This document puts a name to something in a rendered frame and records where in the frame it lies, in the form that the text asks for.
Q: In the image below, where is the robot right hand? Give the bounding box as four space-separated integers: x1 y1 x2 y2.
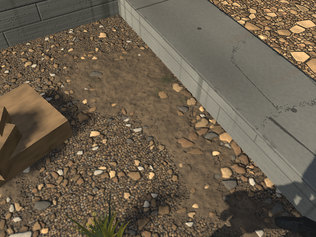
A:
275 216 316 237

